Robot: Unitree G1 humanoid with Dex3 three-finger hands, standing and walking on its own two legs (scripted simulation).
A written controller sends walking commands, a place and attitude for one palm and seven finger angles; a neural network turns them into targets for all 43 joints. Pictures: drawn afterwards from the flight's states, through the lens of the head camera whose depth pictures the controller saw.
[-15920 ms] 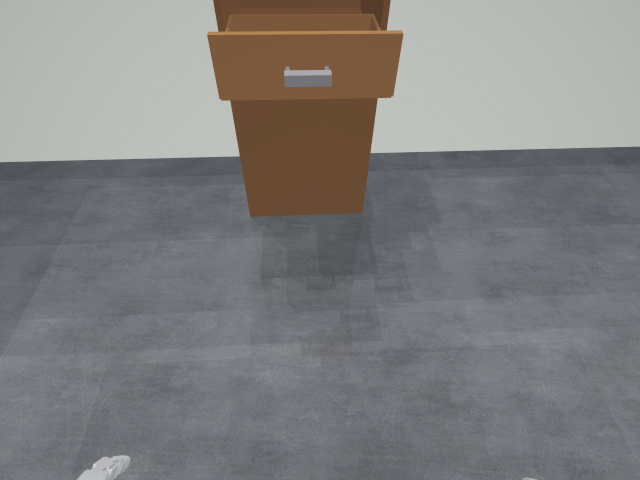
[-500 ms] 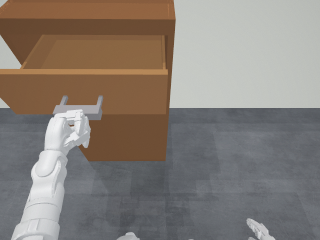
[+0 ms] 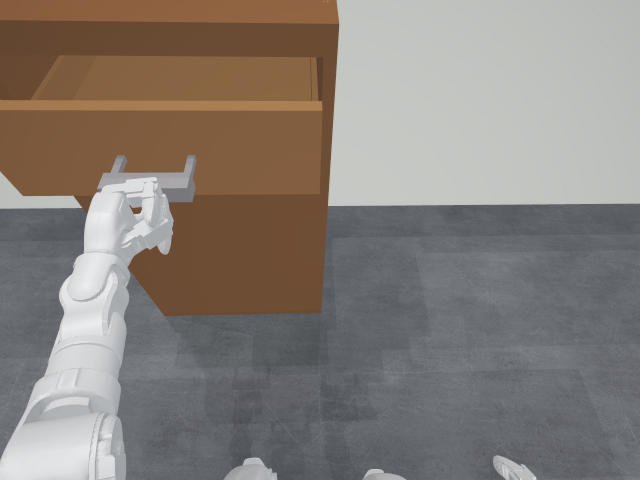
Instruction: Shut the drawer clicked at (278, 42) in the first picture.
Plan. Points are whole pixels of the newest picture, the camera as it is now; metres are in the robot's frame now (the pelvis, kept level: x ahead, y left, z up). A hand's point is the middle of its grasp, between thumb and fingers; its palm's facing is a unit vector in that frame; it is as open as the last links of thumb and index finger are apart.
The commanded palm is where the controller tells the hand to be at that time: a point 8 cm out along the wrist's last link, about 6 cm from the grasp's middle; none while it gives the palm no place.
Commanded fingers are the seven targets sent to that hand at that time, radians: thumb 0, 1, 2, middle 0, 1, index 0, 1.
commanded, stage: push the drawer shut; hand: left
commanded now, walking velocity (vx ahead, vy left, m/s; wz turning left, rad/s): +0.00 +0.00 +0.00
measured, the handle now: (152, 174) +0.50 +0.22 +0.07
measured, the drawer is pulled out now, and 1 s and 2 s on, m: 0.12 0.00 0.00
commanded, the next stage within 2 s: pull the fist back off the drawer in 1.32 s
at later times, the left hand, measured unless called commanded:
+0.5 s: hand (176, 183) +0.48 +0.19 +0.07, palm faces +0.00 -1.00 -0.02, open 3.3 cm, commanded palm +0.46 +0.25 +0.08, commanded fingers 0.00 0.90 0.90 -1.40 -1.60 -1.40 -1.60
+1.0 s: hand (178, 158) +0.53 +0.19 +0.08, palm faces +0.01 -1.00 -0.02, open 3.3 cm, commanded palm +0.52 +0.24 +0.08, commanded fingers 0.00 0.90 0.90 -1.40 -1.60 -1.40 -1.60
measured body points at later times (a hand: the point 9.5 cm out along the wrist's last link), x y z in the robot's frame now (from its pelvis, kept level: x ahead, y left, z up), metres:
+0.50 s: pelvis +0.00 +0.00 -0.01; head +0.10 +0.01 +0.43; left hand +0.48 +0.24 +0.08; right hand +0.01 -0.27 -0.13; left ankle +0.03 +0.12 -0.70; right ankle -0.02 -0.10 -0.70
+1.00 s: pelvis +0.01 +0.01 -0.02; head +0.13 +0.03 +0.42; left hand +0.52 +0.24 +0.08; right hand -0.02 -0.25 -0.12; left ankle +0.03 +0.12 -0.70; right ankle -0.02 -0.10 -0.70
